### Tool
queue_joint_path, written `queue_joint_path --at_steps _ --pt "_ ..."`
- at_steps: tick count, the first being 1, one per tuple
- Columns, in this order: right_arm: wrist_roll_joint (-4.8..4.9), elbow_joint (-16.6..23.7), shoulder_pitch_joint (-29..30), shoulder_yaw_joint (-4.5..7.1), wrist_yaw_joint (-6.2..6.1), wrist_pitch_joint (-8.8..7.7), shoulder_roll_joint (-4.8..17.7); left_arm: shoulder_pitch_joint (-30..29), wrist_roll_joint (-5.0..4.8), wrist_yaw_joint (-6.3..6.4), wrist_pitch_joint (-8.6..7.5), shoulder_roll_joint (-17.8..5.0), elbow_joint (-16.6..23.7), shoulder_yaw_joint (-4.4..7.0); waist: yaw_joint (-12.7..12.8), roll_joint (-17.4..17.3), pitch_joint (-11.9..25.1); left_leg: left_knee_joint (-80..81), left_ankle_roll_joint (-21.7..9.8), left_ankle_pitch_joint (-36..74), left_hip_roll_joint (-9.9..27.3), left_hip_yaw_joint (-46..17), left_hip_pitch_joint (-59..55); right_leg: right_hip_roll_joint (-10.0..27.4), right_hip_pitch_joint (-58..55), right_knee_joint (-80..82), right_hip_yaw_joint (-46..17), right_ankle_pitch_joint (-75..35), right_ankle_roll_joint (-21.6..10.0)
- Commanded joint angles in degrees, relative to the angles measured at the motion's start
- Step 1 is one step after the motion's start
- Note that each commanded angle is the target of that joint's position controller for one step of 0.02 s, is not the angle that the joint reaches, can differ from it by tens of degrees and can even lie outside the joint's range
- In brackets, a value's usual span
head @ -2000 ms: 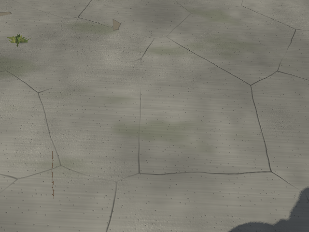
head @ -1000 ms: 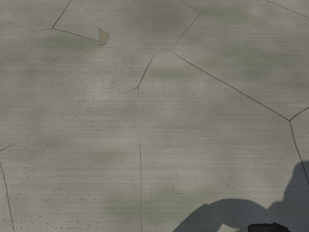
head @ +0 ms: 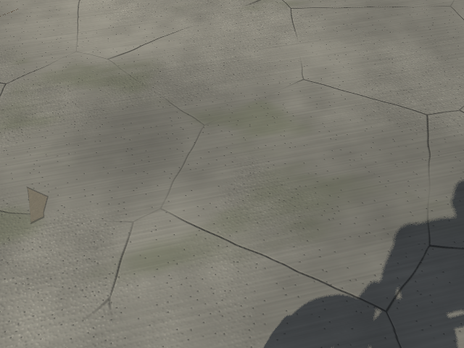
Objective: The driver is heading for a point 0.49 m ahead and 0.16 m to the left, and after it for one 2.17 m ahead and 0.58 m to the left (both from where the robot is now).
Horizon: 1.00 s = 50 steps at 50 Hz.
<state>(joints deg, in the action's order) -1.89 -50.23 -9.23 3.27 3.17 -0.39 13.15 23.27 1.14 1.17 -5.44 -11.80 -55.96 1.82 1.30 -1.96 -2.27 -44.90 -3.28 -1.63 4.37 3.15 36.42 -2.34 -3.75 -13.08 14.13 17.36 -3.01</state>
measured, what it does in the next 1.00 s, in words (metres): walks ahead, turning left: left foot, then right foot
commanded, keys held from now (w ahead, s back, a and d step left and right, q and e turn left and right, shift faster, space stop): w+q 0.52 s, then q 0.34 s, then e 0.14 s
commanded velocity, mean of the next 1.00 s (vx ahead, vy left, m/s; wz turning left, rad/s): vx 0.36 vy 0.00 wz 0.52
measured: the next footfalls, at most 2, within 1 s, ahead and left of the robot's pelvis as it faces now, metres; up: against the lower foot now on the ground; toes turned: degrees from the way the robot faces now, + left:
left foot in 0.14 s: +0.23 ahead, +0.09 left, +0.00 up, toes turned +10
right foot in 0.66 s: +0.56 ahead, +0.01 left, +0.00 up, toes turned +25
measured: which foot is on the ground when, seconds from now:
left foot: up 0.00-0.12, down 0.14-0.66, up 0.68-1.00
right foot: down 0.00-0.16, up 0.18-0.64, down 0.66-1.00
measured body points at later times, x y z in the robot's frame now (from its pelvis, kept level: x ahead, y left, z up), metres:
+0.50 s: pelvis +0.26 +0.05 +0.00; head +0.29 +0.07 +0.45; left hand +0.36 +0.33 -0.11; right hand +0.35 -0.23 -0.12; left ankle +0.19 +0.08 -0.74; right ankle +0.46 -0.09 -0.68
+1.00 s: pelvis +0.42 +0.05 +0.00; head +0.46 +0.05 +0.45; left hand +0.35 +0.31 -0.12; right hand +0.68 -0.10 -0.12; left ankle +0.38 +0.17 -0.70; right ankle +0.53 -0.01 -0.74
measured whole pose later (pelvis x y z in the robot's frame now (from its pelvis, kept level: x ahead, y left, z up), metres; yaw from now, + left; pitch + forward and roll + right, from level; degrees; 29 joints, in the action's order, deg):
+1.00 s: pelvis +0.42 +0.05 +0.00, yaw +33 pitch +0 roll +0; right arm -1.5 -43.2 -9.5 3.1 1.4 3.5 16.2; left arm 14.8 1.6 0.6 -1.6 -14.2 -45.7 1.4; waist 2.0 -1.4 -3.4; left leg -49.1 0.1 -20.7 -1.1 -2.2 25.9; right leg 2.5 16.4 -24.2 7.8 7.9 -2.2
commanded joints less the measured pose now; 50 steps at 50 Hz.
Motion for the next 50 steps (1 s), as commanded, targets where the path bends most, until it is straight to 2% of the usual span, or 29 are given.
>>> queue_joint_path --at_steps 1,3,5,6,7,8,9,10,11,12,13,15,17,23,26,27,30,31,32,33,34,35,36,37,38,40,42,46,50 --pt "-0.15 6.0 7.2 -0.51 0.47 -0.78 1.3 1.7 0.15 0.61 -0.36 -7.6 1.4 1.42 0.4 5.1 -5.0 5.6 -2.0 -0.9 -0.9 3.2 0.2 17.8 1.4 2.7 -2.9 -33.7 -4.6" --pt "-0.14 6.3 6.3 -0.26 0.24 -0.73 1.9 1.4 0.31 0.88 0.13 -8.7 1.1 1.64 -0.7 5.8 -3.6 7.7 -4.1 -5.2 -3.5 5.4 -3.8 17.9 -1.4 -2.5 -0.7 -48.1 -3.9" --pt "-0.21 5.1 0.9 0.50 -0.25 -0.68 3.4 0.6 0.53 1.18 0.97 -10.7 1.2 2.21 -3.4 7.3 0.4 8.1 -6.8 -11.6 -7.6 7.3 -11.3 18.0 -2.8 -13.8 0.7 -62.8 -3.5" --pt "-0.29 3.7 -4.5 1.24 -0.55 -1.04 4.7 0.5 0.55 1.15 1.54 -11.6 1.4 2.47 -5.5 7.3 3.9 10.2 -8.4 -13.4 -9.5 6.9 -18.1 18.0 -1.3 -23.3 0.8 -62.4 -3.4" --pt "-0.80 1.2 -12.9 2.52 -1.18 -1.52 7.2 -0.4 0.33 0.83 1.82 -11.9 2.2 2.54 -9.8 4.6 8.3 15.3 -10.7 -12.3 -9.3 3.4 -30.6 16.8 6.0 -37.4 1.4 -52.3 -1.8" --pt "-1.22 0.7 -17.1 4.54 -2.15 -1.46 14.0 0.7 -0.33 0.23 1.56 -7.2 5.1 1.51 -9.6 -5.1 13.9 17.7 -16.4 -16.9 6.0 -18.2 -45.9 11.4 23.9 -58.1 1.4 -17.9 0.8" --pt "0.50 1.9 -15.1 5.12 -2.10 -0.92 17.5 -1.9 -0.61 -0.68 0.97 -7.1 9.2 1.72 -7.2 -10.1 17.8 27.7 -23.9 -13.4 16.1 -47.8 -53.6 -0.6 41.3 -72.1 -9.1 14.6 3.0" --pt "1.44 1.5 -13.7 4.72 -2.52 -0.41 15.6 -9.0 0.01 -0.95 0.39 -8.8 10.4 1.92 -8.0 -1.3 10.6 29.4 -21.4 -12.4 14.4 -39.6 -49.5 3.9 47.6 -71.2 -16.1 8.8 2.3" --pt "1.67 1.4 -10.7 4.00 -2.95 -0.49 12.8 -9.3 -0.60 -1.15 -0.37 -8.2 10.9 1.59 -5.8 0.8 4.8 30.1 -19.0 -8.3 13.1 -32.7 -41.6 6.3 46.7 -66.4 -15.9 3.5 2.0" --pt "1.48 1.7 -7.9 3.30 -3.07 -0.76 10.3 -7.9 -0.43 -1.00 -0.44 -8.0 9.9 1.67 -2.8 4.1 1.4 30.9 -16.0 -2.0 9.8 -27.3 -35.0 8.1 43.0 -60.8 -15.8 1.5 2.1" --pt "1.88 2.0 -5.9 2.79 -3.28 -1.19 8.9 -6.8 0.62 -0.93 0.46 -7.7 9.7 1.65 -0.8 4.1 0.4 31.4 -14.5 2.9 7.0 -22.9 -30.2 9.0 39.2 -57.3 -16.0 1.1 2.9" --pt "2.07 2.4 -5.6 2.31 -3.10 -2.45 8.2 -5.3 1.78 -1.30 2.59 -6.8 9.5 1.52 0.7 2.6 2.0 31.8 -14.0 8.9 4.1 -18.9 -26.8 9.0 35.0 -53.6 -15.5 0.6 4.3" --pt "2.04 2.1 -7.2 2.66 -2.93 -3.09 9.9 -7.4 1.71 -1.64 3.58 -6.2 10.7 1.38 0.7 1.7 1.8 32.6 -13.7 9.4 2.4 -17.3 -25.2 8.9 35.8 -49.2 -14.5 -2.1 5.5" --pt "1.81 1.7 -13.9 2.92 -2.91 -2.82 10.7 -21.3 1.13 -2.03 3.71 -6.5 15.7 1.06 -4.6 -1.4 -0.3 32.8 -11.1 5.1 1.2 -19.6 -30.5 7.6 42.4 -32.8 -14.6 -13.7 6.9" --pt "1.40 1.7 -16.3 3.00 -3.23 -2.70 11.0 -26.0 0.77 -2.35 3.19 -6.8 17.7 0.70 -6.4 -1.7 -0.2 30.4 -10.8 8.7 1.8 -21.2 -34.2 5.9 42.5 -27.0 -14.7 -15.3 6.4" --pt "1.22 1.8 -16.6 3.01 -3.43 -2.56 11.2 -26.9 0.62 -2.30 2.90 -6.9 18.2 0.61 -6.5 -1.8 -0.6 28.4 -10.3 14.0 1.8 -21.2 -34.9 5.0 41.7 -25.1 -14.5 -15.0 6.0" --pt "0.92 2.8 -14.4 3.25 -4.15 -2.09 12.1 -22.2 0.33 -1.64 1.77 -8.3 17.7 0.80 -3.9 -3.2 1.2 20.7 -6.2 26.5 0.7 -21.6 -33.6 1.7 30.6 -18.6 -15.2 -12.4 3.9" --pt "0.95 3.5 -12.8 3.37 -4.19 -2.21 12.6 -17.6 0.31 -1.18 1.37 -9.8 16.3 1.30 -2.0 -3.4 3.0 16.7 -4.5 29.7 -0.4 -22.2 -32.4 0.4 24.0 -16.4 -15.1 -11.9 2.9" --pt "1.65 3.9 -10.9 3.44 -3.95 -2.55 12.9 -11.5 0.55 -0.59 0.65 -10.9 14.8 1.73 1.6 -2.0 5.5 9.0 -2.8 29.9 -3.2 -21.0 -30.4 0.8 15.5 -11.2 -14.7 -17.4 1.8" --pt "2.70 5.6 -10.4 2.74 -3.62 -3.12 10.3 -4.0 1.51 0.05 -0.31 -13.9 14.1 2.39 4.4 1.6 11.7 -3.8 -1.0 16.6 -6.4 -19.1 -23.3 9.9 1.8 -11.1 -21.4 -24.7 -0.3" --pt "4.83 7.1 -18.4 1.47 -4.30 -2.75 3.7 -2.5 2.36 0.26 0.21 -19.1 15.3 3.21 0.8 15.4 20.9 -21.8 0.7 -33.0 -15.1 -10.7 -9.1 30.8 -13.5 -14.7 -40.5 -52.2 -7.0" --pt "2.62 5.8 -22.2 2.35 -5.06 -1.64 9.6 -3.8 0.30 -0.05 1.58 -17.4 15.7 3.48 -0.8 14.2 25.2 -29.5 0.4 -35.1 -12.4 -9.7 -7.7 31.9 -9.3 -14.0 -48.1 -54.1 -11.3" --pt "1.50 4.7 -19.4 2.89 -4.96 -0.70 11.0 -7.7 -0.10 -0.10 2.07 -11.7 16.9 1.99 -1.7 7.9 18.2 -31.0 0.9 -30.5 -9.7 -10.0 -7.1 28.1 -2.2 -12.5 -40.2 -48.2 -10.4" --pt "1.00 5.1 -15.5 2.80 -4.33 -0.16 10.4 -10.6 -0.16 -0.04 2.29 -7.9 17.0 0.82 -1.6 5.6 11.5 -28.7 1.8 -27.5 -8.0 -8.7 -6.4 23.9 4.0 -10.5 -31.8 -44.7 -8.4" --pt "0.83 5.5 -13.7 2.78 -3.61 0.56 9.4 -12.0 0.12 0.21 2.51 -7.0 17.0 0.39 -2.0 7.4 8.7 -27.0 2.7 -25.6 -6.5 -8.2 -6.4 21.0 7.5 -8.7 -26.8 -42.0 -6.9" --pt "0.42 5.8 -13.8 2.56 -2.30 2.29 8.1 -12.1 0.05 0.43 2.56 -8.4 16.3 0.70 -2.9 10.8 6.3 -26.2 4.1 -22.9 -6.4 -6.6 -9.0 18.3 13.3 -6.2 -20.7 -42.3 -7.2" --pt "0.83 6.7 -12.9 2.47 -1.88 2.97 7.7 -11.8 0.30 0.28 2.28 -9.2 16.1 1.08 -3.4 9.8 7.5 -25.0 4.4 -21.8 -6.6 -6.1 -9.4 18.8 14.1 -5.5 -18.2 -42.9 -8.4" --pt "0.23 8.5 -8.8 1.23 -1.60 3.79 5.6 -10.8 0.47 0.08 2.64 -9.4 14.8 1.15 -3.0 10.1 7.1 -14.4 3.9 -19.2 -6.0 -5.9 -11.8 18.5 17.6 -3.7 -16.0 -33.9 -9.4" --pt "0.44 7.9 -6.2 -0.77 -2.14 3.81 3.6 -10.8 0.53 -1.12 3.43 -8.8 13.1 0.64 -2.0 12.1 7.1 3.8 3.0 -18.5 -5.9 -3.1 -21.8 15.8 20.5 -3.5 -16.2 -21.9 -8.4"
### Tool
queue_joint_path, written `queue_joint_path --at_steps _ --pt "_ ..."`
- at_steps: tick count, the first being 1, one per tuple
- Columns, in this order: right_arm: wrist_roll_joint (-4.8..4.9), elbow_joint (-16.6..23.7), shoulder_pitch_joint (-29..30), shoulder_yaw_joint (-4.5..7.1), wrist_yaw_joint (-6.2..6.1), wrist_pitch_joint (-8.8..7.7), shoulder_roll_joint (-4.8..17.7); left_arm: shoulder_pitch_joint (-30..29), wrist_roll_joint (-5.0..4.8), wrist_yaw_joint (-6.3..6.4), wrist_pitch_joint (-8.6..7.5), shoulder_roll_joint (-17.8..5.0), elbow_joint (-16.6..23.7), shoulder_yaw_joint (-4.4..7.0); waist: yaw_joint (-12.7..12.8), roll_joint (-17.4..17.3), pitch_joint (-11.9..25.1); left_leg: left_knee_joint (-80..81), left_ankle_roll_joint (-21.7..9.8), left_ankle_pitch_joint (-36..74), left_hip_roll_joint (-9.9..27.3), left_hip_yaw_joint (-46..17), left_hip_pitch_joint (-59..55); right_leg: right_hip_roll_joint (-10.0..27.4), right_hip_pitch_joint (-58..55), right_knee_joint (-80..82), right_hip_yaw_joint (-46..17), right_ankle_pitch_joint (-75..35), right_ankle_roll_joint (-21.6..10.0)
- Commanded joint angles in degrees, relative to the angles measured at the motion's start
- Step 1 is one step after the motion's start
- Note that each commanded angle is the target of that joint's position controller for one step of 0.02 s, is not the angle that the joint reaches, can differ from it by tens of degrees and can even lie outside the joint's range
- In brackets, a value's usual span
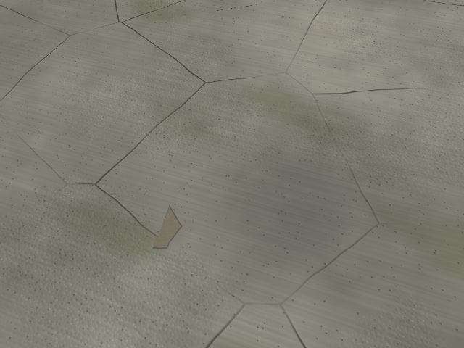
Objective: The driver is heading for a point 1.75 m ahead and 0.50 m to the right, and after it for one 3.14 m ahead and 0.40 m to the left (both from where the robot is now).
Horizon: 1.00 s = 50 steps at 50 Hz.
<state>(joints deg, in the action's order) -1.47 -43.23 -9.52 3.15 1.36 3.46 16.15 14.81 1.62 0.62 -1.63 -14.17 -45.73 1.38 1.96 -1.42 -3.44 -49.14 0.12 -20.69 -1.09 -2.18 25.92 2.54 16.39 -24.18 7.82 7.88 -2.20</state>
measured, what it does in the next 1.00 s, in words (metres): steps on the spot, turning right: left foot, then right foot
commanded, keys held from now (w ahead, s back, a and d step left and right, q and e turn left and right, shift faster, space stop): e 0.88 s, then no key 0.04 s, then w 0.02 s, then w+q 0.06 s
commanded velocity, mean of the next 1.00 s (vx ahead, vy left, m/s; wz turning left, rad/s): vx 0.02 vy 0.00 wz -0.42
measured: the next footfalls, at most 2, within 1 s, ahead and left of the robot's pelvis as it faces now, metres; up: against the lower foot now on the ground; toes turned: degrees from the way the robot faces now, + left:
left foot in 0.08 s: +0.07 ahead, +0.12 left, +0.00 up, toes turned -3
right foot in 0.40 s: -0.01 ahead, -0.09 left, +0.00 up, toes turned -14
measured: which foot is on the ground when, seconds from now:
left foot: up 0.00-0.06, down 0.08-0.40, up 0.42-0.94, down 0.96-1.00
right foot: down 0.00-0.08, up 0.10-0.38, down 0.40-0.96, up 0.98-1.00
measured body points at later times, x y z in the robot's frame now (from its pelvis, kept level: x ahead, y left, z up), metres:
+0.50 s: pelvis -0.02 -0.01 -0.01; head -0.01 -0.04 +0.44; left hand +0.12 +0.24 -0.11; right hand +0.03 -0.30 -0.14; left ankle +0.01 +0.12 -0.70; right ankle -0.05 -0.08 -0.74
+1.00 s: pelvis -0.03 +0.02 +0.00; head +0.00 +0.03 +0.45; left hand +0.20 +0.22 -0.13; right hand -0.05 -0.28 -0.10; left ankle +0.03 +0.10 -0.74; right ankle -0.06 -0.08 -0.73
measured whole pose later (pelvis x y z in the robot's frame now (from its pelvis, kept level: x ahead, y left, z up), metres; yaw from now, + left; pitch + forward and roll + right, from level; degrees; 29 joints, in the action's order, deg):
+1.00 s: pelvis -0.03 +0.02 +0.00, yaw -31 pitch +0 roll +0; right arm -1.5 -42.6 -10.1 1.5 -2.2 0.6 15.7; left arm 13.3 1.1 0.0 3.2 -17.6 -43.4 4.3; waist 0.6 2.2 -2.3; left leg -27.2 -2.3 -13.0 -3.2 -3.4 14.0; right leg -9.9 19.5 -37.6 -12.8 21.4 -2.4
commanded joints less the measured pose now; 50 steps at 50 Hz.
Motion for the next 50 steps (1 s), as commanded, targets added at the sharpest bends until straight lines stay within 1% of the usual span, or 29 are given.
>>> queue_joint_path --at_steps 1,2,3,4,5,6,7,9,12,14,16,17,19,20,21,22,23,24,25,27,29,34,38,43,46,47,48,49,50 --pt "-0.07 0.3 -6.1 -0.95 -0.72 -0.19 0.5 -1.8 -0.11 -0.93 0.00 -6.6 2.3 1.04 -2.6 11.2 7.7 12.8 -0.6 1.9 -0.6 3.3 -13.8 10.3 0.9 6.9 -10.9 -9.3 -8.8" --pt "-0.30 -0.4 -7.0 -1.18 -1.13 -0.58 0.4 -2.3 -0.59 -1.20 0.48 -7.1 2.0 1.07 -3.8 10.0 6.7 19.9 -1.0 5.8 -0.9 4.1 -18.2 9.5 3.1 5.4 -11.4 -6.3 -7.7" --pt "-0.55 -0.5 -7.2 -1.15 -1.59 -1.20 1.7 -1.0 -0.71 -1.47 0.91 -7.4 1.5 1.19 -4.2 7.8 5.0 27.7 -1.6 9.5 0.0 2.7 -21.8 8.7 5.7 4.3 -12.4 -3.3 -5.2" --pt "-1.29 -0.2 -7.2 -0.77 -2.25 -2.02 4.8 0.8 -0.70 -1.99 0.88 -5.8 1.8 0.93 -3.3 2.3 5.3 32.1 -2.7 9.8 7.9 -5.6 -25.0 6.5 8.3 1.0 -11.9 1.1 -1.9" --pt "-0.91 1.4 -3.7 0.11 -2.91 -2.38 10.1 4.2 -1.41 -2.30 0.77 -1.7 3.0 0.16 0.4 -9.5 5.8 34.8 -6.1 15.5 19.2 -16.0 -22.8 -0.7 9.5 -4.7 -6.0 12.6 1.1" --pt "0.11 1.3 -0.9 0.68 -3.21 -2.39 9.8 2.9 -1.61 -1.52 1.95 -4.4 1.8 0.79 -1.9 -12.5 4.4 35.2 -10.5 10.7 20.4 -14.1 -10.5 -2.4 2.9 -11.9 -6.0 19.9 1.2" --pt "-0.11 1.9 1.5 0.17 -3.26 -2.66 7.7 1.9 -1.75 -1.37 2.79 -6.4 2.0 1.72 -1.2 -10.9 1.8 35.7 -11.0 9.6 18.2 -12.1 -8.8 -3.2 3.6 -17.7 -6.9 19.7 1.0" --pt "-0.11 1.7 1.9 -0.26 -3.80 -2.77 5.9 2.5 -1.28 -1.05 3.72 -7.2 1.6 3.03 -0.8 -9.3 1.1 33.8 -11.4 22.0 16.4 -7.1 -10.5 -4.0 7.4 -28.0 -7.2 20.2 0.7" --pt "0.41 1.0 0.7 -0.25 -4.33 -2.81 4.5 4.4 -0.64 -0.73 3.90 -4.4 1.1 2.87 -0.7 -6.0 4.6 29.0 -12.0 35.1 16.2 -2.6 -17.7 -3.1 8.7 -29.1 -6.5 21.1 1.8" --pt "0.26 0.5 0.1 0.12 -4.34 -2.66 4.7 2.3 -0.95 -0.93 4.11 -3.3 2.2 2.60 -2.0 -7.1 5.5 27.4 -11.9 34.2 16.5 -1.7 -19.5 -2.8 7.4 -24.3 -5.7 20.8 2.1" --pt "0.07 0.2 0.0 0.79 -4.03 -2.38 5.8 1.3 -1.36 -1.29 4.49 -3.6 3.2 2.66 -2.8 -9.0 6.3 26.4 -11.8 32.7 17.3 -1.8 -19.7 -3.0 5.1 -19.7 -4.6 20.1 1.9" --pt "0.04 0.1 0.2 1.14 -3.85 -2.23 6.5 1.4 -1.51 -1.48 4.58 -3.8 3.6 2.74 -2.7 -9.2 6.6 25.6 -11.4 32.0 17.7 -1.8 -19.5 -3.3 3.6 -17.0 -4.1 19.3 1.5" --pt "0.49 0.0 1.7 1.77 -3.61 -1.80 7.5 4.1 -1.44 -1.72 4.22 -3.4 3.2 2.70 -0.3 -7.2 6.9 21.4 -8.4 27.0 16.7 0.6 -16.1 -4.5 -3.1 -5.5 -2.3 10.5 0.2" --pt "0.42 -0.6 0.2 1.94 -3.43 -1.72 7.1 4.0 -0.81 -1.53 3.67 -5.0 3.3 3.00 -0.1 -2.6 5.9 16.4 -4.7 18.2 14.6 3.1 -11.8 -3.4 -6.7 2.3 -6.9 4.6 -0.8" --pt "-0.05 0.5 -1.9 1.36 -3.01 -1.41 3.9 4.5 0.06 -1.12 2.88 -11.2 4.2 4.29 -1.5 12.3 5.5 2.5 0.0 -0.2 8.2 8.8 -0.3 9.9 -12.1 8.4 -26.1 -4.4 -3.7" --pt "0.34 3.9 4.2 0.50 -3.96 -0.64 2.4 7.4 -0.36 -1.22 2.91 -17.5 3.8 6.05 1.6 19.3 1.7 -4.4 1.2 -16.1 -0.1 5.9 8.4 19.9 -7.6 9.3 -38.1 -20.0 -11.9" --pt "0.18 3.7 5.0 0.73 -4.14 -0.23 3.7 9.1 -0.40 -1.11 3.01 -15.0 3.3 5.68 1.6 11.3 1.5 -11.2 0.9 -14.8 1.8 1.1 8.0 18.5 -7.6 8.4 -35.9 -21.4 -14.8" --pt "0.76 2.7 4.2 0.86 -3.81 -0.33 3.7 5.9 -0.91 -0.74 3.20 -12.3 3.5 4.94 -0.2 7.9 0.4 -13.2 0.6 -9.9 2.5 -0.1 8.2 14.8 -6.9 7.6 -30.8 -17.7 -14.2" --pt "1.04 1.7 3.1 1.06 -3.44 -0.87 4.3 1.6 -0.92 -0.43 3.59 -10.7 4.6 4.48 -1.9 6.3 0.1 -12.0 0.6 -5.2 3.0 -0.6 8.1 10.6 -6.9 7.6 -27.0 -14.0 -11.5" --pt "-0.13 0.4 0.8 1.49 -2.69 -1.35 5.5 -0.9 -1.42 -0.15 3.65 -9.5 5.8 4.19 -2.3 7.6 3.4 -13.1 1.2 -0.7 2.1 0.0 7.4 7.5 -10.3 6.4 -24.4 -19.3 -10.2" --pt "0.17 0.4 0.1 1.39 -2.27 -1.30 4.9 0.7 -1.75 -0.35 3.47 -10.0 5.6 4.44 -1.8 5.8 5.7 -12.9 1.9 0.5 1.6 0.0 7.1 7.1 -12.6 5.8 -24.4 -20.1 -10.2" --pt "0.36 1.9 2.3 1.07 -2.73 -0.92 4.9 3.2 -1.26 -0.09 3.69 -11.0 5.4 4.90 0.2 7.9 4.2 -5.1 2.8 0.1 1.1 -0.9 8.5 6.9 -13.6 6.3 -29.1 -10.5 -11.0" --pt "0.58 2.9 3.1 0.79 -2.95 -1.28 5.1 2.8 -0.76 -0.31 3.96 -12.2 5.9 5.28 0.7 7.8 4.2 0.2 2.4 -1.4 0.0 -1.4 4.9 6.6 -10.7 5.5 -33.0 -7.9 -11.7" --pt "1.31 3.9 1.6 0.41 -3.35 -2.13 5.5 -0.1 -0.45 -0.98 4.30 -12.9 6.6 5.62 -0.3 8.5 5.2 7.7 0.8 -2.7 -2.2 -1.8 -3.2 5.2 -7.0 3.9 -37.7 -11.7 -10.2" --pt "1.49 2.9 -3.8 0.10 -3.91 -2.94 5.0 -3.7 -1.04 -1.06 4.50 -12.0 6.8 5.35 -3.4 8.3 5.9 21.9 -0.8 3.2 -2.7 -1.1 -13.9 2.6 -3.3 1.6 -37.7 -10.3 -6.5" --pt "0.89 2.3 -6.0 0.20 -4.23 -3.40 5.6 -3.6 -1.46 -0.84 4.41 -10.7 6.7 4.90 -4.3 6.0 6.9 29.9 -1.8 5.5 -0.6 -2.7 -20.5 -0.3 0.8 -0.2 -35.9 2.2 -3.9" --pt "-0.13 2.9 -5.5 0.52 -4.53 -3.61 8.7 -0.8 -1.41 -0.73 4.17 -6.0 6.8 3.51 -2.7 -5.6 8.0 37.3 -4.9 -5.3 11.5 -16.6 -25.4 -6.4 7.2 -10.0 -27.9 21.6 -0.9" --pt "-0.84 4.1 -3.2 1.25 -3.98 -3.51 13.1 -0.7 -0.59 -0.23 3.86 -6.4 6.8 3.41 -3.1 -10.3 4.7 42.4 -9.7 -16.7 20.0 -31.6 -21.9 -15.1 15.8 -20.7 -18.6 24.0 0.0" --pt "-1.40 2.5 -4.3 1.42 -3.28 -3.41 12.1 -1.1 0.85 -0.08 3.49 -9.4 6.5 3.94 -2.6 -7.8 2.4 42.1 -12.9 -21.0 20.6 -33.8 -16.0 -11.0 14.8 -27.4 -20.5 21.6 -0.1"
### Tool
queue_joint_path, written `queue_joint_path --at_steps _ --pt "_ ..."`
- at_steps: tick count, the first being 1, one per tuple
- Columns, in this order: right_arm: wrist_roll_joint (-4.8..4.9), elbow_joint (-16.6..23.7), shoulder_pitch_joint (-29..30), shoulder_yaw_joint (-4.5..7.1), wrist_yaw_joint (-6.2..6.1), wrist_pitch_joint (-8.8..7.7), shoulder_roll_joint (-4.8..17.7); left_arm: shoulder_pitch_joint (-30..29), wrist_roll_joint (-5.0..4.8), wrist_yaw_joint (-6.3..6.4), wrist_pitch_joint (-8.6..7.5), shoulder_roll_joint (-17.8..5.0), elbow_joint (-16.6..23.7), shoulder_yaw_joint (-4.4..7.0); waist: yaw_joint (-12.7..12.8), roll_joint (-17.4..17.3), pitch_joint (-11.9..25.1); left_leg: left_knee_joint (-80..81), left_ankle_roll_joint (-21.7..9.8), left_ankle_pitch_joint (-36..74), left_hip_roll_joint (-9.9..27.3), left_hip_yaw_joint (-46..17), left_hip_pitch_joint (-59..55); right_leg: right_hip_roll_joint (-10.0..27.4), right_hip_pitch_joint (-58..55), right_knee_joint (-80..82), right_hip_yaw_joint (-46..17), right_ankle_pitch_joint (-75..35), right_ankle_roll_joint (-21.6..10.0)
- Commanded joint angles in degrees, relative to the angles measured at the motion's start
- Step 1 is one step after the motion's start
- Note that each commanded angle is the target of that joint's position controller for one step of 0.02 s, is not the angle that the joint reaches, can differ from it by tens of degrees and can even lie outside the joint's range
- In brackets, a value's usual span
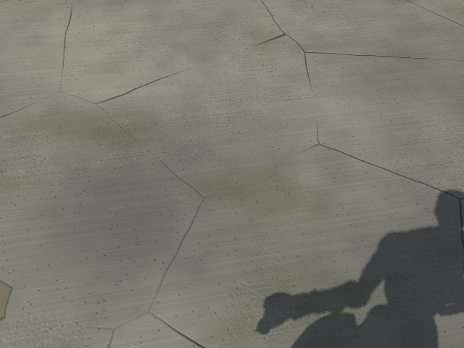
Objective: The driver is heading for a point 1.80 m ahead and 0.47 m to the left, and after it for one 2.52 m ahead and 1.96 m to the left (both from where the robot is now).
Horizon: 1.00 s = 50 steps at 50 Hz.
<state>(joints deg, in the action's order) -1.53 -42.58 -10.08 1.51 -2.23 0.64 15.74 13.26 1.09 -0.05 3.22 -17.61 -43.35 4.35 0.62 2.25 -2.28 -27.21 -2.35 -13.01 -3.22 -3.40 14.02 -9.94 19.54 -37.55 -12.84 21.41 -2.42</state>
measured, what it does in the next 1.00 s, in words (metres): walks ahead, turning left: right foot, then left foot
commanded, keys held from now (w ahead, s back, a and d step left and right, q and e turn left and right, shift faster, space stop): w+q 0.94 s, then w+e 0.06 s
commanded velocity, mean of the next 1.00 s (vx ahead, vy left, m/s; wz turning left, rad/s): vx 0.41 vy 0.00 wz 0.39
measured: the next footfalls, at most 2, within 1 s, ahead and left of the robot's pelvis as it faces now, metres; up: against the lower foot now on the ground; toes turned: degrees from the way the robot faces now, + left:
right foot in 0.34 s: +0.13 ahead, -0.11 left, +0.00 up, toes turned +10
left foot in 0.80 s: +0.38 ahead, +0.17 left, +0.00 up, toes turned +26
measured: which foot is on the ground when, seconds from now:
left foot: down 0.00-0.34, up 0.36-0.78, down 0.80-1.00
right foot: up 0.00-0.32, down 0.34-0.78, up 0.80-1.00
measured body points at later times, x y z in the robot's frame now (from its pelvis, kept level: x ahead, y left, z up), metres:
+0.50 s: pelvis +0.12 -0.02 +0.01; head +0.13 -0.03 +0.46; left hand +0.15 +0.27 -0.10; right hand +0.25 -0.28 -0.12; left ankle +0.09 +0.11 -0.67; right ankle +0.09 -0.12 -0.74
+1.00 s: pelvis +0.35 +0.11 +0.00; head +0.38 +0.14 +0.45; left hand +0.32 +0.39 -0.12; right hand +0.56 -0.09 -0.12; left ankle +0.35 +0.15 -0.74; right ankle +0.43 -0.03 -0.66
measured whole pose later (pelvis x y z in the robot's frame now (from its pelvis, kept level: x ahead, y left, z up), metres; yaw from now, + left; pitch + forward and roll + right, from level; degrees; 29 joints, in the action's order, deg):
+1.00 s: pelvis +0.35 +0.11 +0.00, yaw +30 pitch +0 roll +0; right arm -0.5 -46.1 -15.3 3.2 0.9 -1.6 16.1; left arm 12.6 2.7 -0.7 -2.6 -15.0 -44.1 1.2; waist 0.7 1.2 -4.3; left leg -23.0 -8.2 -10.0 -8.8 0.1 13.3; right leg 6.5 31.5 -64.7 -1.3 18.2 0.8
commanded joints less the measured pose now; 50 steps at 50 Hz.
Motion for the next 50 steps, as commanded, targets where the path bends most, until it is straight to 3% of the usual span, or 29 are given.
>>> queue_joint_path --at_steps 1,2,3,4,7,11,13,15,16,17,18,19,20,21,23,28,31,34,36,38,39,40,41,42,43,44,45,47,50 --pt "-0.47 1.2 -1.8 1.99 0.99 -0.78 8.5 1.6 1.35 0.16 -1.77 -5.8 2.8 0.90 0.6 -9.8 -1.2 20.9 -9.8 -28.4 19.6 -29.0 -2.8 2.8 11.5 -16.0 0.3 4.3 0.5" --pt "0.25 0.9 -0.3 1.70 1.44 -1.00 7.2 2.6 1.54 -0.45 -2.03 -5.9 1.7 0.78 1.6 -10.2 -2.4 21.0 -8.4 -24.1 16.1 -24.2 -3.2 4.3 11.5 -16.7 3.0 0.9 1.5" --pt "0.57 0.6 -0.3 1.76 1.66 -1.13 7.2 3.0 2.10 -1.05 -2.23 -6.3 0.9 0.77 1.7 -11.5 -1.5 20.8 -7.8 -20.4 13.6 -21.1 -4.7 5.9 11.3 -17.3 7.3 -1.0 2.5" --pt "0.79 0.0 -2.0 1.71 1.92 -1.43 6.9 1.9 2.43 -1.51 -2.53 -6.0 0.7 0.53 0.6 -11.2 -1.0 20.4 -8.2 -16.8 12.2 -19.6 -5.9 6.9 11.3 -16.8 9.8 -2.0 3.2" --pt "0.78 -2.7 -8.1 2.67 2.42 -2.11 8.5 -4.9 1.49 -2.16 -3.38 -3.4 2.3 -0.66 -2.4 -10.4 -1.7 19.5 -9.6 -12.7 11.0 -19.1 -7.9 7.8 12.2 -10.0 12.2 -2.2 4.7" --pt "0.61 -4.4 -11.9 3.91 2.32 -2.31 10.0 -9.1 0.67 -1.57 -4.50 -2.7 3.4 -1.38 -4.0 -11.2 -0.9 17.4 -11.0 -12.2 11.3 -21.3 -8.0 7.3 8.5 0.4 12.8 0.8 4.5" --pt "0.49 -4.2 -11.3 4.38 2.62 -2.21 10.3 -8.6 0.09 -0.97 -5.03 -2.7 3.6 -1.52 -3.3 -11.0 -0.4 15.9 -11.0 -12.3 11.1 -22.5 -4.6 6.5 2.8 5.7 13.0 1.2 3.4" --pt "0.74 -3.2 -8.0 4.68 2.76 -1.91 10.0 -2.8 -0.38 0.08 -5.81 -1.9 2.0 -1.64 0.7 -8.9 0.2 12.2 -9.0 -11.7 8.4 -21.8 3.4 6.0 -10.6 16.5 13.3 -6.8 1.8" --pt "1.01 -2.8 -7.2 4.58 2.60 -2.10 8.7 0.8 -0.15 0.91 -6.41 -3.0 0.9 -1.23 2.7 -6.6 1.3 8.2 -7.0 -12.7 6.0 -20.3 10.4 7.6 -20.9 18.8 11.9 -9.8 1.3" --pt "1.47 -1.5 -5.8 3.90 2.58 -2.76 5.9 6.8 0.39 1.96 -7.04 -6.9 -0.1 -0.30 5.7 -1.1 4.1 -0.8 -4.4 -17.5 2.7 -15.9 20.0 16.3 -32.1 20.8 4.1 -2.3 0.1" --pt "2.53 1.6 -3.9 2.49 2.88 -3.31 0.9 11.4 1.17 2.54 -6.83 -14.4 -0.2 1.29 7.5 12.3 8.2 -17.1 -2.0 -20.2 -4.1 -4.7 28.5 31.2 -36.2 28.8 -17.2 20.8 -4.2" --pt "0.67 1.4 -3.5 3.07 2.59 -3.05 5.2 9.3 1.61 2.43 -6.53 -14.2 -1.0 1.76 5.3 7.1 2.1 -26.1 -2.3 -17.1 0.3 -2.6 31.4 35.3 -27.6 30.6 -23.0 25.2 -7.6" --pt "0.10 0.3 -4.2 3.45 3.13 -2.94 6.2 6.0 1.21 1.91 -6.79 -9.1 -0.1 0.49 2.9 2.3 -2.0 -29.6 -2.5 -12.4 2.8 -3.5 30.9 32.2 -23.1 30.6 -18.4 22.1 -7.8" --pt "0.03 -1.1 -6.0 3.39 3.85 -2.82 5.3 3.5 0.81 1.48 -7.19 -5.6 0.4 -0.42 1.1 1.7 -3.3 -30.4 -2.0 -8.6 3.8 -3.1 29.4 28.8 -20.8 31.1 -11.8 15.0 -6.4" --pt "-0.59 -1.5 -5.6 3.43 5.03 -2.21 4.9 3.5 0.69 1.47 -7.92 -3.6 0.1 -1.12 0.8 4.0 -3.0 -33.5 -0.8 -3.5 4.8 -0.9 29.1 24.6 -20.0 31.4 -1.2 0.7 -5.1" --pt "-0.56 2.2 2.3 2.64 6.41 -1.46 3.2 8.4 0.35 0.38 -8.88 -2.9 -2.8 -1.22 1.6 3.3 -2.7 -33.9 0.8 3.4 5.5 1.2 33.3 23.1 -21.0 29.6 10.6 -24.2 -5.3" --pt "-0.55 4.7 8.0 1.57 7.32 -1.52 1.8 7.9 0.29 0.21 -9.03 -2.8 -3.6 -1.37 1.7 3.7 -3.7 -23.0 0.8 9.0 5.6 4.6 28.7 21.5 -18.2 29.3 16.6 -30.6 -4.8" --pt "-0.66 7.1 13.1 0.78 7.93 -1.40 1.4 9.8 0.15 0.61 -8.95 -4.6 -5.2 -1.05 2.6 3.4 -4.5 -12.9 -1.3 8.9 4.9 8.9 23.0 22.8 -19.1 28.6 19.5 -35.9 -4.1" --pt "-0.87 7.2 12.1 0.87 7.41 -1.32 2.1 10.7 0.17 1.00 -8.53 -5.8 -6.2 -0.88 1.5 3.6 -2.7 -9.4 -3.8 5.7 2.1 11.4 17.8 23.4 -22.3 22.9 21.9 -52.2 -3.3" --pt "-1.18 5.4 4.6 1.69 6.51 -1.53 4.1 11.3 0.34 1.57 -7.62 -7.8 -6.9 -0.48 -2.2 4.6 3.0 -8.0 -6.7 0.8 -2.1 12.7 7.7 24.1 -24.1 8.9 23.8 -68.6 -2.8" --pt "-1.49 2.9 -3.8 2.63 5.92 -2.01 5.9 11.2 0.20 1.75 -7.19 -8.3 -6.8 -0.45 -5.9 3.8 8.1 -4.7 -8.6 1.5 -3.5 11.3 -3.8 23.9 -20.1 -2.6 24.5 -65.2 -2.2" --pt "-1.96 0.0 -13.0 4.19 4.80 -2.15 9.5 10.9 0.51 1.53 -7.15 -7.9 -5.6 -0.63 -9.9 0.2 13.3 -2.7 -11.0 -2.7 1.2 3.7 -18.4 22.3 -9.1 -18.6 25.0 -48.9 -1.1" --pt "-1.43 1.1 -11.3 5.60 3.78 -1.78 15.6 14.1 0.26 0.04 -7.38 0.0 -1.9 -2.22 -4.5 -15.1 19.0 -0.7 -18.0 -5.7 20.1 -25.8 -35.6 13.0 15.2 -39.8 23.7 8.1 2.0" --pt "0.43 2.4 -14.4 5.95 3.47 -1.17 15.9 7.8 0.27 -0.06 -7.84 -5.7 0.2 -0.98 -8.8 -8.9 24.1 7.6 -21.4 -3.2 23.7 -42.0 -36.5 9.2 21.0 -47.4 11.8 8.7 2.0" --pt "0.67 0.9 -11.3 5.67 2.95 -1.04 14.3 2.7 -0.27 -0.18 -8.28 -5.8 1.9 -1.03 -7.3 -5.6 14.6 9.2 -19.3 0.8 21.2 -31.7 -30.4 12.8 25.1 -45.1 9.7 0.9 1.5" --pt "1.04 0.5 -8.7 4.93 2.66 -1.30 11.3 2.9 -0.26 -0.10 -8.86 -4.7 1.7 -1.63 -4.7 -3.3 7.5 10.4 -17.6 7.8 19.1 -25.2 -20.7 14.9 22.8 -39.4 10.8 -3.0 1.5" --pt "0.92 0.7 -6.2 4.41 2.55 -1.76 9.5 3.4 0.35 -0.01 -8.54 -4.5 1.0 -1.60 -2.1 -1.4 4.2 11.1 -15.7 13.7 15.8 -20.6 -13.8 16.3 19.1 -35.1 10.6 -3.4 1.8" --pt "1.29 1.0 -4.0 3.61 2.63 -2.57 7.5 6.7 1.93 -0.24 -6.35 -3.9 0.4 -1.71 1.3 -2.1 3.8 12.7 -15.0 20.4 12.3 -15.3 -6.2 17.0 12.6 -30.8 10.5 -1.9 3.2" --pt "1.22 -0.8 -6.3 3.13 2.99 -4.22 6.6 6.7 1.85 -1.16 -4.73 -1.6 -0.2 -2.08 1.7 -2.7 3.1 16.0 -13.9 22.1 10.7 -10.1 -3.2 17.3 12.2 -24.4 13.0 -6.5 3.9"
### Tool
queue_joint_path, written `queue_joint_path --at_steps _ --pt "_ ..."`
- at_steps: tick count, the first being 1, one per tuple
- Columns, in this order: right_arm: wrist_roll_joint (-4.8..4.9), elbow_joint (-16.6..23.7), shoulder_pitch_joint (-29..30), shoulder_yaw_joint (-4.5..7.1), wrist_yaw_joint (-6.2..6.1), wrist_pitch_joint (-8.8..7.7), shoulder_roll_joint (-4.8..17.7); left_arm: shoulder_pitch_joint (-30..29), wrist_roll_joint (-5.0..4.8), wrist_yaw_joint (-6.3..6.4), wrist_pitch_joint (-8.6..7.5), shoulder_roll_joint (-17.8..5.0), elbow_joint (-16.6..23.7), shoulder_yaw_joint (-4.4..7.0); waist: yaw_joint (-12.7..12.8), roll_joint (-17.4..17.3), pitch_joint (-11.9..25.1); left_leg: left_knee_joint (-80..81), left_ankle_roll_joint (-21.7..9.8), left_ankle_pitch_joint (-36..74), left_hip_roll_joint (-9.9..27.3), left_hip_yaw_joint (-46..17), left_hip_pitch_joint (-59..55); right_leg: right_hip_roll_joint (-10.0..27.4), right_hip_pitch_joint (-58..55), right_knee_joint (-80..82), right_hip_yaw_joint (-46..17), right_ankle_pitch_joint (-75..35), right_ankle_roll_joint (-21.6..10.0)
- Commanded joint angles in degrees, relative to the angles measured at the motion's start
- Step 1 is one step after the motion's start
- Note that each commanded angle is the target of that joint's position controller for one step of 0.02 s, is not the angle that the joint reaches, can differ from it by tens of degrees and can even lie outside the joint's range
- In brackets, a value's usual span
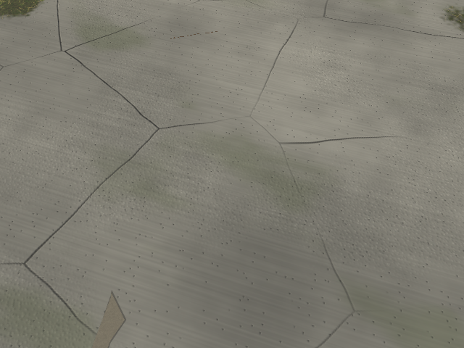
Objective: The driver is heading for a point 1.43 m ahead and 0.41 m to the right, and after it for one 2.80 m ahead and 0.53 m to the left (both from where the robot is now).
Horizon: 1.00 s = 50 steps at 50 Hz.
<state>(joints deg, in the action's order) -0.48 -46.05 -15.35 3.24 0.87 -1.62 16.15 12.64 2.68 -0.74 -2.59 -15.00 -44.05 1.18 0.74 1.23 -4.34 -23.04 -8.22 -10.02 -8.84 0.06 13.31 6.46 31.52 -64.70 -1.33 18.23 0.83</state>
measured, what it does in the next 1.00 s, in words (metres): walks ahead, turning right: right foot, then left foot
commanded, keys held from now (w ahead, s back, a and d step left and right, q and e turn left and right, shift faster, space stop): w+e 0.78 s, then e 0.22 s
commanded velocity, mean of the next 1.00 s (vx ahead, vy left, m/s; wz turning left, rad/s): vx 0.46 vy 0.00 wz -0.38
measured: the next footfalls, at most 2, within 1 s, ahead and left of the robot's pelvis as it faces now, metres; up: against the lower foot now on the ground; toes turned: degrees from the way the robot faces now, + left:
right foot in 0.36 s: +0.37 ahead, -0.12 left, +0.00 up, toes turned -9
left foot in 0.86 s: +0.70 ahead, -0.04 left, +0.00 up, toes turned -26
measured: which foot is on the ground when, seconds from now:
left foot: down 0.00-0.38, up 0.40-0.84, down 0.86-1.00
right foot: up 0.00-0.34, down 0.36-0.86, up 0.88-1.00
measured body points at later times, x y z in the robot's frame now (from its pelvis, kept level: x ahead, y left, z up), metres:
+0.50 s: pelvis +0.30 -0.07 +0.00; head +0.32 -0.07 +0.44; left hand +0.44 +0.19 -0.13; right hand +0.32 -0.34 -0.13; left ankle +0.21 +0.06 -0.63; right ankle +0.33 -0.12 -0.74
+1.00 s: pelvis +0.56 -0.08 +0.00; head +0.60 -0.08 +0.44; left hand +0.73 +0.16 -0.14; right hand +0.60 -0.38 -0.09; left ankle +0.66 -0.02 -0.74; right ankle +0.42 -0.13 -0.64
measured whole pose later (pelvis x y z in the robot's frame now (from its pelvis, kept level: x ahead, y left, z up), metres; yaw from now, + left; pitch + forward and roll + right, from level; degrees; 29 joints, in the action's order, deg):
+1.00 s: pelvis +0.56 -0.08 +0.00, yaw -29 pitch +1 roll -1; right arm -1.5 -39.9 -7.4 0.1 -1.1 -3.3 14.4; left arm 18.0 1.1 0.0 0.4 -18.5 -46.0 4.7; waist 2.9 2.0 -4.2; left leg -29.3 -1.2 -9.4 1.0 3.1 20.8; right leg -4.9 23.2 -67.3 -3.1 26.9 -0.8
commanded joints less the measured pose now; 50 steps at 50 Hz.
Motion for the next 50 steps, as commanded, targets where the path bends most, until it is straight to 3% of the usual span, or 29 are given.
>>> queue_joint_path --at_steps 1,6,12,13,15,17,18,19,20,21,23,24,26,28,33,38,40,41,42,43,44,45,46,47,48,50 --pt "0.15 1.9 -2.3 1.30 -0.07 -2.24 6.2 4.9 0.09 -0.67 1.17 -3.9 1.1 1.04 0.8 -2.3 3.8 13.3 -7.1 18.7 16.1 -12.5 -2.4 1.3 1.7 5.3 1.9 -6.4 0.7" --pt "0.08 -0.6 -7.0 0.79 -0.05 -3.05 6.1 -4.9 -1.08 -1.24 1.01 -4.0 3.2 1.14 -3.0 -3.6 1.4 15.0 -1.7 21.9 15.5 -7.4 -9.7 0.6 7.2 16.9 2.5 -18.4 -1.0" --pt "-1.10 -3.8 -10.9 -0.07 -1.55 -3.31 5.6 -13.2 -1.27 -2.16 0.49 -3.1 5.7 0.57 -5.3 -3.2 -1.7 14.6 -0.5 29.8 18.8 -2.4 -19.5 -4.1 8.8 27.2 3.8 -17.8 -4.1" --pt "-1.24 -4.1 -10.6 -0.19 -1.87 -3.27 5.7 -13.2 -1.18 -2.25 0.37 -3.1 5.8 0.56 -4.9 -3.5 -1.5 13.3 0.0 34.1 19.3 -1.4 -20.7 -5.0 7.2 28.9 4.7 -16.1 -4.8" --pt "-1.48 -4.5 -9.2 -0.30 -2.50 -3.32 6.7 -9.9 -1.06 -1.89 0.37 -3.6 5.0 0.81 -2.7 -5.1 1.1 6.7 1.4 53.1 19.6 1.0 -22.2 -8.6 0.0 30.7 7.6 -10.8 -7.0" --pt "-1.96 -4.8 -8.6 -0.01 -2.98 -2.82 8.4 0.7 -0.93 -1.23 0.01 -5.8 1.9 1.85 2.0 -6.6 7.2 -8.9 2.5 64.9 19.6 2.4 -22.6 -12.2 -11.2 33.3 8.5 -6.4 -9.5" --pt "-1.47 -4.2 -6.9 0.06 -3.03 -2.70 9.2 9.6 -0.27 -0.80 -0.50 -7.4 -0.6 2.69 6.7 -5.8 11.5 -21.4 3.0 56.8 18.8 4.0 -15.5 -10.6 -24.0 37.5 5.3 -9.4 -11.9" --pt "-0.39 -1.1 -6.5 -0.83 -2.75 -3.37 6.8 17.4 0.60 0.09 -0.26 -13.7 -1.8 4.69 9.0 1.8 18.0 -42.3 4.7 33.3 14.3 7.0 0.8 2.8 -40.3 37.7 -12.9 -6.8 -17.8" --pt "-0.08 0.3 -8.4 -0.70 -1.84 -3.87 5.1 14.8 -1.09 -0.03 0.40 -15.2 -1.5 5.38 4.4 12.6 22.4 -59.7 6.9 -17.9 2.0 2.5 20.5 14.3 -51.2 43.7 -41.7 -15.8 -25.8" --pt "-1.60 1.0 -4.5 -0.67 -1.52 -4.16 7.1 11.3 -3.03 -0.51 0.61 -13.6 -1.4 5.35 4.2 2.4 17.0 -60.4 5.9 -13.9 6.8 -5.3 26.0 11.8 -47.1 45.0 -36.1 -15.3 -24.7" --pt "-0.97 2.5 -0.9 -1.09 -0.89 -4.88 6.1 6.1 -2.42 -0.25 0.84 -8.3 -1.0 4.11 1.0 -3.5 5.1 -52.0 6.2 -8.5 11.4 -4.2 25.0 7.9 -31.5 49.0 -24.6 -19.1 -20.8" --pt "-1.76 3.2 -0.2 -1.13 -0.81 -3.96 5.8 5.4 -2.45 0.02 0.59 -7.1 -1.3 3.68 -0.7 -3.6 2.9 -48.4 7.1 -8.7 12.5 -4.1 22.9 5.2 -26.4 49.9 -21.3 -22.4 -19.2" --pt "-2.70 3.1 -2.1 -1.61 -0.41 -1.79 4.3 5.1 -2.55 0.10 -0.21 -7.4 -1.5 3.61 -2.4 -1.4 3.3 -43.8 8.8 -8.4 13.0 -2.8 19.2 2.0 -21.7 51.6 -17.2 -25.6 -18.2" --pt "-2.70 4.2 -0.4 -1.88 -0.18 -0.84 3.6 6.3 -2.67 0.02 -0.82 -9.1 -2.0 4.13 -2.5 -0.2 3.3 -38.8 10.2 -6.0 13.2 -1.2 19.5 0.1 -19.5 52.7 -15.1 -26.9 -18.0" --pt "-2.09 8.5 12.0 -2.50 0.22 -0.92 2.9 11.0 -2.91 0.19 -0.51 -9.7 -2.9 4.66 1.9 2.0 2.2 -22.0 11.7 6.8 12.4 0.2 21.5 -3.0 -21.4 52.0 -14.3 -27.0 -14.0" --pt "-1.29 11.3 18.7 -2.77 0.29 -1.85 3.8 14.5 -1.91 0.89 -0.02 -10.6 -2.9 5.08 4.6 2.8 3.0 -12.9 10.4 7.6 9.8 -0.6 20.5 -1.0 -28.6 46.8 -18.6 -32.1 -12.7" --pt "-1.23 10.5 15.0 -2.29 -0.06 -2.39 5.4 11.8 -1.64 1.38 0.06 -11.3 -2.0 5.32 2.0 3.2 3.2 -8.1 9.0 4.5 8.6 -1.8 13.5 -0.7 -27.9 43.1 -20.1 -35.3 -10.6" --pt "-1.34 9.0 10.2 -1.79 -0.58 -2.84 6.6 10.3 -1.68 1.43 -0.01 -11.6 -1.6 5.39 0.0 3.2 4.8 -6.0 8.0 3.4 6.9 -1.5 6.7 -2.1 -26.9 38.3 -19.9 -41.4 -9.0" --pt "-1.69 7.3 3.6 -1.27 -1.27 -3.72 7.8 9.1 -2.45 1.14 -0.34 -11.5 -1.5 5.31 -3.6 1.2 8.0 -1.2 6.6 8.5 7.8 -1.7 -2.7 -5.5 -24.9 29.3 -17.6 -43.7 -7.0" --pt "-2.62 6.7 -4.5 -0.43 -2.17 -4.52 11.2 9.1 -3.47 0.74 -0.90 -8.5 0.0 4.51 -6.5 -2.6 15.4 -1.7 4.0 11.7 18.3 -10.2 -16.9 -8.6 -17.8 15.7 -14.9 -30.4 -5.2" --pt "-3.24 7.6 -5.9 0.74 -2.54 -3.66 16.0 16.6 -5.22 1.44 -0.61 -2.7 1.5 3.29 -3.4 -15.0 23.6 -3.2 -3.1 32.0 37.1 -30.1 -31.0 -17.1 -2.9 -1.1 -6.1 16.0 -3.5" --pt "-1.20 7.4 -6.5 0.55 -2.02 -2.42 12.7 18.1 -2.18 2.05 0.36 -8.7 0.3 4.24 -2.4 -10.0 23.4 -5.1 -4.6 43.1 36.6 -33.4 -26.3 -13.1 -1.2 -6.6 -5.6 18.7 -3.8" --pt "-0.92 8.0 -2.8 -0.02 -2.15 -2.03 9.1 16.7 -2.15 2.15 1.19 -8.7 -0.3 4.54 -1.1 -8.9 19.9 -3.9 -6.1 38.7 35.2 -28.8 -22.0 -11.8 0.5 -10.5 -5.2 14.3 -3.1" --pt "-0.66 8.5 0.5 -1.15 -2.09 -1.92 4.7 12.4 -1.44 1.72 1.93 -8.7 -0.3 4.39 -1.3 -4.6 13.3 -1.2 -4.2 36.1 30.8 -20.4 -15.0 -9.5 1.2 -8.5 -3.8 10.9 -2.2" --pt "-0.80 8.6 2.3 -1.70 -2.22 -1.87 3.3 10.1 -1.32 0.96 2.64 -8.2 0.3 4.60 -0.8 -6.7 10.7 0.8 -2.2 34.2 27.4 -14.6 -11.2 -8.2 0.6 -6.4 -3.4 8.6 -1.5" --pt "-0.67 7.5 2.3 -1.32 -2.25 -2.00 4.5 9.6 -1.10 -0.26 4.17 -6.6 0.8 4.39 0.2 -9.5 7.9 3.1 -2.0 38.0 24.8 -8.0 -5.6 -8.1 -1.8 -4.8 -2.1 6.0 -0.1"
Over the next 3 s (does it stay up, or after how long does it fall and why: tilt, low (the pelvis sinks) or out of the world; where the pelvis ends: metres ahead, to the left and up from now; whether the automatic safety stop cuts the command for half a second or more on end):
stays up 0.90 -0.15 0.00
